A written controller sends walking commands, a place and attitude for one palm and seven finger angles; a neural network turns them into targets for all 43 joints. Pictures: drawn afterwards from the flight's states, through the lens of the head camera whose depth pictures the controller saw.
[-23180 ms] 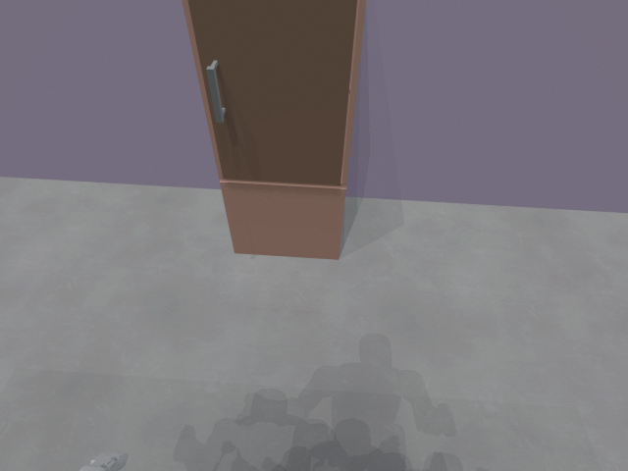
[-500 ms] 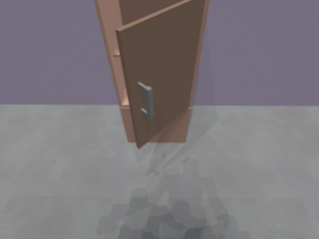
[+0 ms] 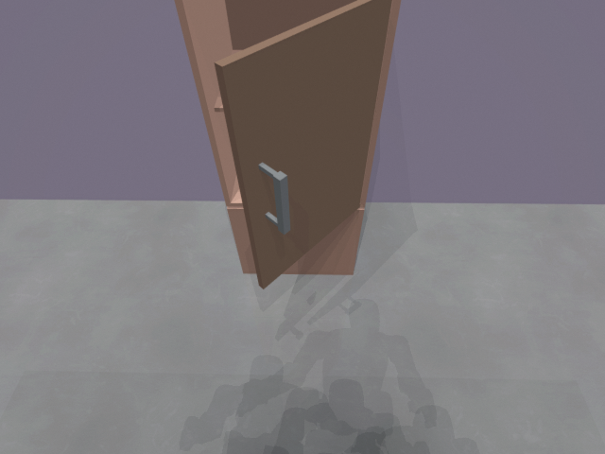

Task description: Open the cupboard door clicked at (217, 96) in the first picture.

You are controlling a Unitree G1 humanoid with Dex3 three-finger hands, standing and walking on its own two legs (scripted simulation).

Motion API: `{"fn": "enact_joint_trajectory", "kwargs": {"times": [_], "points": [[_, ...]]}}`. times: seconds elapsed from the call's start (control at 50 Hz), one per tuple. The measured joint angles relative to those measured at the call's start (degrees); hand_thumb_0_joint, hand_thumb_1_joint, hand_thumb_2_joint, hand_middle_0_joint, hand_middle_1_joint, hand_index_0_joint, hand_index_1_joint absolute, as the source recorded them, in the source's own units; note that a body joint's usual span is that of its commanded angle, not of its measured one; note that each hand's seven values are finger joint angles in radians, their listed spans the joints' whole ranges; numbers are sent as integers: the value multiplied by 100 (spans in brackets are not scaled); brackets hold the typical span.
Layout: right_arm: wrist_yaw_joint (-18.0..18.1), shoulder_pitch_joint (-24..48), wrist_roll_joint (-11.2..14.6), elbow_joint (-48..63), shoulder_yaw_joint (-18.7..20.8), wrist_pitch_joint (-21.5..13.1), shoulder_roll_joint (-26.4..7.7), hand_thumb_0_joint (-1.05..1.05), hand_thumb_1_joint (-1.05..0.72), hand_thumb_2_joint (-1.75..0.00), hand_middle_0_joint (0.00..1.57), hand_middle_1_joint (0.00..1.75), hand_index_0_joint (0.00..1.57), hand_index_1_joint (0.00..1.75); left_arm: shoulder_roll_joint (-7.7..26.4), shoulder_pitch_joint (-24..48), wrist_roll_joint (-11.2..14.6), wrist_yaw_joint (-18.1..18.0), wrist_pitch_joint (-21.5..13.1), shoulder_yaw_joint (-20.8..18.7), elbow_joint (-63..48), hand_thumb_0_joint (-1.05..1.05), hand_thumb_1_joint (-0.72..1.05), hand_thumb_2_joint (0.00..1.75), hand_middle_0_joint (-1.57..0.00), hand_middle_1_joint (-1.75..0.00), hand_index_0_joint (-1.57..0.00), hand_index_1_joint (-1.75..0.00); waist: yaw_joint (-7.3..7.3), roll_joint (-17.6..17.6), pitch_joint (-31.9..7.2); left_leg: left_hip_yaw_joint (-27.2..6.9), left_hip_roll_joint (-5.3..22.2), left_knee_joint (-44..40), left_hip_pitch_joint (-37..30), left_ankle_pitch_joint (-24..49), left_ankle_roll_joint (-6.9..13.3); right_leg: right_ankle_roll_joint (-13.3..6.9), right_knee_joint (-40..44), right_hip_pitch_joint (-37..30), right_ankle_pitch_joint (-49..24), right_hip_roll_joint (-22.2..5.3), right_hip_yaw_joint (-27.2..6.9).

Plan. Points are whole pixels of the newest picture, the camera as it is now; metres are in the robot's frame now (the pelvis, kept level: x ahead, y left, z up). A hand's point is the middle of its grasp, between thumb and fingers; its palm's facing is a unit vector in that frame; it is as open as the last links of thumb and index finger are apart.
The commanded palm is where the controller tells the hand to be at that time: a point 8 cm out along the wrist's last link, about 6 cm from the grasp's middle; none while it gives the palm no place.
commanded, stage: look to check the result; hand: left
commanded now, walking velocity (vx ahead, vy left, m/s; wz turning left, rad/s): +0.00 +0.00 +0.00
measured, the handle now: (275, 199) +0.56 +0.09 -0.03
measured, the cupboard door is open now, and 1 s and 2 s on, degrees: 47 47 47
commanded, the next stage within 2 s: walk to a spot facing it in 0.04 s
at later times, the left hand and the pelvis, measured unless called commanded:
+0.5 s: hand out of the picture +0.07 +0.20 -0.18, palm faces -0.12 -0.96 -0.26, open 7.4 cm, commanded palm none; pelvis -0.01 +0.00 -0.02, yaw -9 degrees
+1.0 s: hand out of the picture +0.10 +0.16 -0.18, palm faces -0.33 -0.91 -0.27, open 7.4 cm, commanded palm none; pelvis -0.01 -0.02 -0.01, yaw -25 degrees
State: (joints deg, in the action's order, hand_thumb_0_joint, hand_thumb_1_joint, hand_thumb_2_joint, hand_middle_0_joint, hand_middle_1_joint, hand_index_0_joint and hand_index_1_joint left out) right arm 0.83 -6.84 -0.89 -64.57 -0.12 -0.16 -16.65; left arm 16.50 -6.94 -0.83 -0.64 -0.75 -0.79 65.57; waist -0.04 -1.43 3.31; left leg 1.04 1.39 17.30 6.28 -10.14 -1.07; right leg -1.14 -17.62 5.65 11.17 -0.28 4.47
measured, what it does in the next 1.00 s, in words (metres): lifts its left foot, turning right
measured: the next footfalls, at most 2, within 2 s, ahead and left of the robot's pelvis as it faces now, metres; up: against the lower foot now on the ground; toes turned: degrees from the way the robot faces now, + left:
left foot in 1.06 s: +0.09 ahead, +0.10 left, +0.00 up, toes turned -29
right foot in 1.34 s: -0.05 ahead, -0.16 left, +0.00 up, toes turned -39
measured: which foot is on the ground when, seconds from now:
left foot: down 0.00-0.60, up 0.62-1.00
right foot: down 0.00-1.00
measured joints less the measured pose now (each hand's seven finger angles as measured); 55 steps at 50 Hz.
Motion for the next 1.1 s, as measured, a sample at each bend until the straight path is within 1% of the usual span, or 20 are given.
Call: {"fn": "enact_joint_trajectory", "kwargs": {"times": [0.2, 0.3, 0.46, 0.48, 0.54, 0.58, 0.6, 0.62, 0.66, 0.7, 0.74, 0.78, 0.84, 0.94, 0.98, 1.02, 1.04, 1.06, 1.08, 1.1], "points": [[12, -50, -4, -19, -5, -5, 21, 1, -91, -90, 20, 30, 20, 30, -49, 35, 2, -3, -4, 8, -40, 1, 90, 90, -20, -30, -20, -30, -16, 20, -28, 24, 6, -31, -55, -30, -6, -1, 8, -34, 33, 6, -24], [91, -74, -16, 71, 29, 57, 127, 1, -91, -90, 20, 30, 20, 30, -150, -44, 3, -45, 122, -44, -135, 1, 90, 90, -20, -30, -20, -30, 32, 23, -25, 191, 78, 234, 67, -190, -23, -5, -242, 158, 115, 63, -191], [157, -272, -32, 453, 160, 166, 436, 1, -91, -90, 20, 30, 20, 30, -296, -258, -41, 59, 406, -195, -500, 1, 90, 90, -20, -30, -20, -30, 36, 184, 151, 669, 217, 968, 386, -603, -24, -30, -1268, 826, 462, 181, -654], [159, -312, -41, 492, 177, 165, 461, 1, -91, -90, 20, 30, 20, 30, -297, -265, -44, 80, 436, -216, -554, 1, 90, 90, -20, -30, -20, -30, 44, 222, 180, 741, 221, 1041, 415, -640, -22, -25, -1554, 970, 558, 163, -654], [164, -426, -77, 552, 219, 156, 473, 1, -91, -90, 20, 30, 20, 30, -337, -251, -46, 133, 532, -283, -707, 1, 90, 90, -20, -30, -20, -30, 54, 204, 294, 900, 301, 1229, 451, -736, -50, -4, -2600, 1326, 1382, 118, -522], [164, -502, -90, 568, 250, 175, 428, 1, -91, -90, 20, 30, 20, 30, -389, -257, -49, 171, 525, -312, -824, 1, 90, 90, -20, -30, -20, -30, 65, 80, 339, 938, 425, 1409, 507, -820, -124, -9, -2610, 1295, 1425, 76, -399], [161, -547, -80, 581, 261, 201, 400, 1, -91, -90, 20, 30, 20, 30, -395, -296, -57, 193, 479, -321, -908, 1, 90, 90, -20, -30, -20, -30, 78, 36, 322, 946, 490, 1611, 609, -914, -172, -22, -2236, 1174, 1000, 47, -393], [158, -555, -51, 588, 280, 246, 396, 1, -91, -90, 20, 30, 20, 30, -373, -345, -83, 185, 402, -341, -981, 1, 90, 90, -20, -30, -20, -30, 102, 71, 292, 897, 479, 2043, 817, -1218, -190, -96, -2021, 1167, 652, 25, -483], [146, -447, 1, 593, 337, 364, 330, 1, -91, -90, 20, 30, 20, 30, -426, -359, -74, 114, 326, -348, -1010, 1, 90, 90, -20, -30, -20, -30, 100, -26, 380, 396, 359, 3297, 1292, -1822, -157, -190, -2113, 1211, 802, 149, -491], [121, -335, 19, 636, 384, 407, 286, 1, -91, -90, 20, 30, 20, 30, -470, -437, -68, 67, 339, -346, -1035, 1, 90, 90, -20, -30, -20, -30, 107, -46, 385, 140, 220, 4262, 1698, -1781, -149, -236, -1867, 1156, 805, 239, -569], [107, -197, 17, 740, 394, 383, 275, 1, -91, -90, 20, 30, 20, 30, -491, -534, -66, 19, 334, -347, -1031, 1, 90, 90, -20, -30, -20, -30, 123, 18, 367, 65, 132, 4641, 1940, -1584, -182, -233, -1519, 1115, 585, 299, -744], [112, -62, 28, 873, 391, 330, 288, 1, -91, -90, 20, 30, 20, 30, -503, -623, -65, -14, 310, -340, -1012, 1, 90, 90, -20, -30, -20, -30, 134, 96, 344, 28, 78, 4507, 1996, -1504, -224, -251, -1216, 1072, 367, 345, -944], [132, 125, 58, 1036, 371, 276, 327, 1, -91, -90, 20, 30, 20, 30, -512, -723, -67, -29, 286, -335, -992, 1, 90, 90, -20, -30, -21, -30, 168, 165, 285, -57, 26, 3976, 1910, -1466, -261, -253, -919, 1015, 165, 419, -1216], [150, 394, 107, 1202, 324, 240, 441, 1, -91, -90, 20, 30, 20, 30, -462, -746, -94, -32, 308, -382, -1046, 1, 90, 90, -20, -30, -21, -30, 269, 256, 227, -202, -52, 3234, 1706, -1475, -248, -199, -777, 974, 41, 573, -1559], [150, 458, 127, 1265, 299, 213, 494, 1, -91, -90, 20, 30, 20, 30, -417, -721, -104, -33, 330, -406, -1078, 1, 90, 90, -20, -30, -21, -30, 301, 315, 201, -243, -98, 2769, 1560, -1420, -219, -157, -817, 1006, 42, 631, -1685], [151, 468, 141, 1332, 268, 161, 532, 1, -91, -90, 20, 30, 20, 30, -364, -696, -92, -24, 369, -422, -1107, 1, 90, 90, -20, -30, -21, -30, 289, 357, 154, -255, -127, 2012, 1287, -1047, -187, -89, -959, 1085, 98, 701, -1795], [151, 421, 136, 1383, 245, 115, 518, 1, -91, -90, 20, 30, 20, 30, -352, -708, -75, -18, 390, -425, -1135, 1, 90, 90, -20, -30, -21, -30, 261, 307, 85, -290, -66, 1493, 1089, -845, -134, -50, -1104, 1173, 169, 791, -1811], [155, 352, 103, 1439, 239, 55, 466, 1, -91, -90, 20, 30, 20, 30, -358, -699, -46, 4, 412, -421, -1162, 1, 90, 90, -20, -30, -21, -30, 215, 166, 11, -402, 73, 1138, 981, -670, 11, 0, -1453, 1365, 574, 891, -1676], [177, 322, 61, 1430, 238, 23, 497, 1, -91, -90, 20, 30, 20, 30, -294, -596, -36, 32, 436, -428, -1154, 1, 90, 90, -20, -30, -21, -30, 197, 230, 59, -369, 53, 1240, 1013, -646, 49, 89, -2007, 1570, 1104, 806, -1509], [189, 275, 19, 1424, 208, 28, 537, 1, -91, -90, 20, 30, 20, 30, -221, -502, -44, 63, 456, -448, -1174, 1, 90, 90, -20, -30, -20, -30, 218, 313, 121, -300, 48, 1320, 994, -662, 39, 181, -2627, 1782, 1454, 706, -1329]]}}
